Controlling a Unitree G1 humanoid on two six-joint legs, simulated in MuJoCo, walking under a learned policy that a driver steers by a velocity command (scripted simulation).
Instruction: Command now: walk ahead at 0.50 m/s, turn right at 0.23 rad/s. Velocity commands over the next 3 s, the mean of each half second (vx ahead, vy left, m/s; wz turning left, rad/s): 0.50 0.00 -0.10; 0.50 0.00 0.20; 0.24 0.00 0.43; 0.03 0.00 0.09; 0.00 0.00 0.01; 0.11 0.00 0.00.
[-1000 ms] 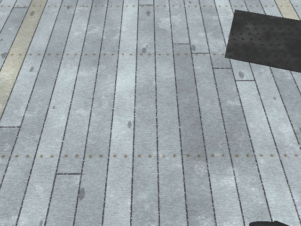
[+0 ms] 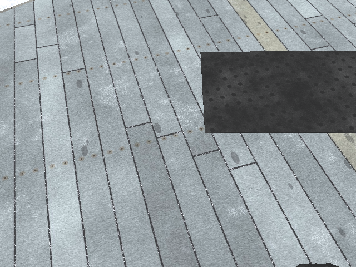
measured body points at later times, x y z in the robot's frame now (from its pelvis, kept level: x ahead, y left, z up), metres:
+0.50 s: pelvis +0.27 +0.02 +0.00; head +0.30 +0.02 +0.45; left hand +0.48 +0.23 -0.11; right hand +0.20 -0.22 -0.14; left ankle +0.15 +0.11 -0.74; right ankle +0.42 -0.10 -0.71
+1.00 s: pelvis +0.52 -0.02 +0.00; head +0.55 -0.02 +0.45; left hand +0.46 +0.22 -0.14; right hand +0.68 -0.24 -0.13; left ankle +0.67 +0.13 -0.69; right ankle +0.43 -0.09 -0.74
